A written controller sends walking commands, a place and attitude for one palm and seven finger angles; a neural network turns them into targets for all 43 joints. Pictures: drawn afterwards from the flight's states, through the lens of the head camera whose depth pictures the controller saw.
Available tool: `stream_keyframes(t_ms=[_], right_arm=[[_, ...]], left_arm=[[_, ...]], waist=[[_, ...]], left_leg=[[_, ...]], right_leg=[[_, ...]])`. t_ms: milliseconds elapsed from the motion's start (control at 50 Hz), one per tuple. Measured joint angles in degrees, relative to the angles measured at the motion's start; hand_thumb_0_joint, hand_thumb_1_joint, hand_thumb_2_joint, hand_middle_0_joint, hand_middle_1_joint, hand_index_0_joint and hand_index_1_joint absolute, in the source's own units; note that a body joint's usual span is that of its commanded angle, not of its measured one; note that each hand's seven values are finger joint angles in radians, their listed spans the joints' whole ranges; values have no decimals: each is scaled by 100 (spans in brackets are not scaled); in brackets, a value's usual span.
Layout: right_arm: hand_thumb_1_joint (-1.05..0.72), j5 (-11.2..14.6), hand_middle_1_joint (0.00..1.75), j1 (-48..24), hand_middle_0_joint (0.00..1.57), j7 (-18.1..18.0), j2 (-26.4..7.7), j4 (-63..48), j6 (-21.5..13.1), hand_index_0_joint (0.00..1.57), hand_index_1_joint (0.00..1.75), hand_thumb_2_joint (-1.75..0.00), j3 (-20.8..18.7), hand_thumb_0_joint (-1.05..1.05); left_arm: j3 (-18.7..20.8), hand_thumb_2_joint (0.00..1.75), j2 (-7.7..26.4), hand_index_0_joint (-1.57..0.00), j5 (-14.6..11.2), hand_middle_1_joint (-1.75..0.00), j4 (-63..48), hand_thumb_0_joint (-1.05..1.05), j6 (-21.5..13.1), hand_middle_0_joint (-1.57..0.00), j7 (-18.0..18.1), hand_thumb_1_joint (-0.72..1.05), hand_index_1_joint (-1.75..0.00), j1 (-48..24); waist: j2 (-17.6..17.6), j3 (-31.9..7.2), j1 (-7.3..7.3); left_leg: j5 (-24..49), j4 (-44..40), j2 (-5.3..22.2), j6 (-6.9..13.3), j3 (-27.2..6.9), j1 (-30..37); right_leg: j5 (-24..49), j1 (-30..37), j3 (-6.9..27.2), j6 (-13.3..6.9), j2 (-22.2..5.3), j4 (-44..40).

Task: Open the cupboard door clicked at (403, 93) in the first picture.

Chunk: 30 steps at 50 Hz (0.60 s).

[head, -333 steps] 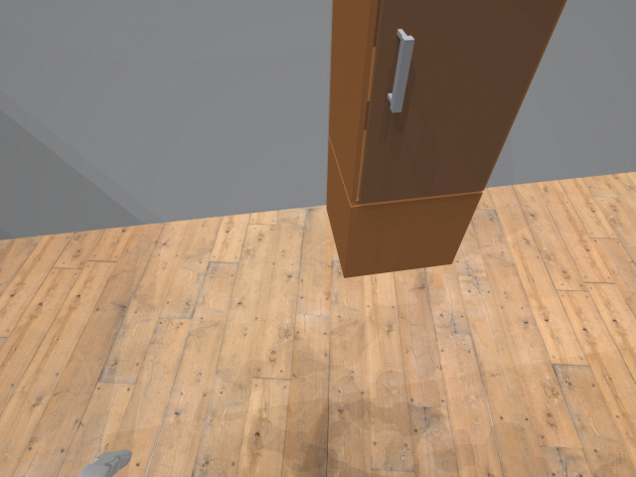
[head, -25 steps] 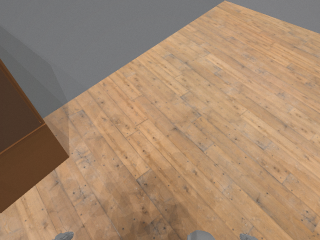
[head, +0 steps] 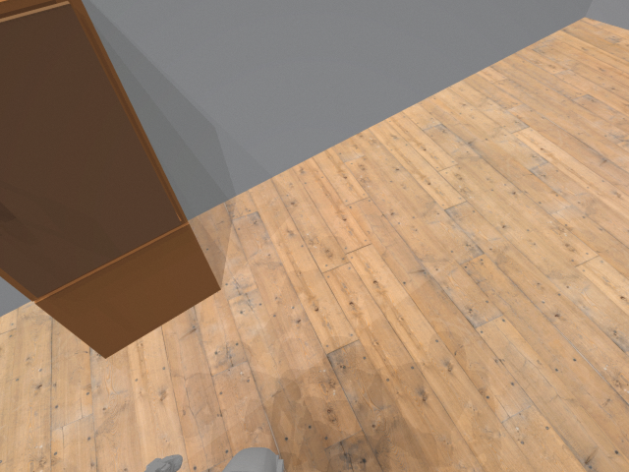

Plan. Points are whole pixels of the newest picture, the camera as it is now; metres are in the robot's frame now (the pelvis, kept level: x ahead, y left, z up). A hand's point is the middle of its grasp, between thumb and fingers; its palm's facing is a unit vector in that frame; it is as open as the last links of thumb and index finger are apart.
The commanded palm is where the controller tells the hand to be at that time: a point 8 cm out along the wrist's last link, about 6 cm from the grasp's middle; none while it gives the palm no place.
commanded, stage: turn to face it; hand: left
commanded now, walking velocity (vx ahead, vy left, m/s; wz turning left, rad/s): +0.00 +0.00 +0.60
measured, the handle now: out of the picture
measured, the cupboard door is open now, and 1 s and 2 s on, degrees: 0 0 0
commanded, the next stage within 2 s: take the last steps up to it in 0.94 s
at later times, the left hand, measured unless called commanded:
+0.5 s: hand out of the picture +0.00 +0.30 -0.17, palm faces +0.33 -0.91 -0.25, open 7.4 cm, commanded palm none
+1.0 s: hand out of the picture -0.04 +0.19 -0.14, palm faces +0.51 -0.81 -0.30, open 7.4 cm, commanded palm none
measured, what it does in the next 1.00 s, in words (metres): steps on the spot, turning left: left foot, then right foot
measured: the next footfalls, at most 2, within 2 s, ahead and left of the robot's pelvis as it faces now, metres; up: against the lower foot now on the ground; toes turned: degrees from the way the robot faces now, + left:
left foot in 0.20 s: +0.03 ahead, +0.15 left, +0.00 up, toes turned +14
right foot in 0.80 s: +0.06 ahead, -0.08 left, +0.00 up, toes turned +25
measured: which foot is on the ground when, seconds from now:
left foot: up 0.00-0.18, down 0.20-0.80, up 0.82-1.00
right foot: down 0.00-0.20, up 0.22-0.78, down 0.80-1.00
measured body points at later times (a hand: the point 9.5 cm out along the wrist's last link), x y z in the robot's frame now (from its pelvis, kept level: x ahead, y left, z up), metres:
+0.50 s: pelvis -0.02 +0.06 +0.00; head +0.00 +0.10 +0.45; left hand -0.02 +0.35 -0.15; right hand +0.15 -0.15 -0.12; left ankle -0.01 +0.14 -0.74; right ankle +0.01 -0.11 -0.65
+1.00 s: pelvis -0.02 -0.02 +0.00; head +0.01 -0.05 +0.45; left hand -0.07 +0.23 -0.12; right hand +0.13 -0.23 -0.17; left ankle -0.11 +0.12 -0.64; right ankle +0.03 -0.09 -0.74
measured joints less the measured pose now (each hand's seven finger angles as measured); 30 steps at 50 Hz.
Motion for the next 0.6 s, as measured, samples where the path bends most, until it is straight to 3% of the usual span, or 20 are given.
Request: stream_keyframes(t_ms=[140, 200, 240, 280, 360, 480, 600], right_arm=[[-91, 49, 30, -405, 20, 1, 51, -94, -50, 20, 30, -89, 101, 1], [-91, 58, 30, -533, 20, 8, 59, -259, -179, 20, 30, -89, 153, 1], [-91, 51, 30, -641, 20, -4, 131, -333, -309, 20, 30, -89, 173, 1], [-91, 49, 30, -692, 20, -24, 187, -389, -388, 20, 30, -89, 234, 1], [-90, 31, 30, -649, 20, -129, 249, -423, -408, 20, 30, -89, 307, 0], [-90, 47, 30, -463, 20, -143, 368, -359, -408, 21, 30, -89, 355, 0], [-90, 21, 30, -180, 21, -140, 471, -271, -389, 21, 30, -89, 331, 1]], left_arm=[[95, 90, 226, -20, 58, -30, 176, 0, 55, -20, -28, 91, -30, 280], [178, 90, 398, -20, 35, -30, 244, 0, 112, -20, -41, 91, -30, 419], [253, 90, 557, -20, -7, -30, 319, 0, 225, -20, -41, 91, -30, 416], [298, 90, 648, -20, -4, -30, 382, 1, 353, -20, -17, 91, -30, 376], [335, 90, 656, -20, -2, -30, 414, 1, 370, -20, -66, 91, -30, 214], [313, 90, 599, -20, 3, -30, 267, 1, 258, -20, -86, 91, -30, -9], [284, 90, 515, -20, -20, -30, 186, 1, 261, -20, -40, 91, -30, -261]], waist=[[-256, 134, 262], [-360, 99, 340], [-545, 124, 372], [-584, 139, 419], [-466, 88, 369], [-381, -34, 297], [-298, -132, 125]], left_leg=[[-317, -1732, 105, 68, 426, 632], [265, -2890, 35, 188, 611, 1120], [343, -2826, -122, 560, 607, 1027], [251, -2785, -151, 785, 550, 1014], [564, -3318, -230, 855, 301, 1191], [994, -3956, -447, 931, -13, 1383], [1150, -4064, -631, 905, -352, 1341]], right_leg=[[-155, -99, -455, 172, -312, 324], [-381, -281, -629, 334, -484, 789], [-967, -668, -242, 442, -541, 1633], [-1437, -1092, 217, 478, -328, 2621], [-871, -1632, 643, 533, -73, 3620], [-284, -1802, 987, 648, 25, 3575], [-493, -1556, 1115, 678, 173, 2968]])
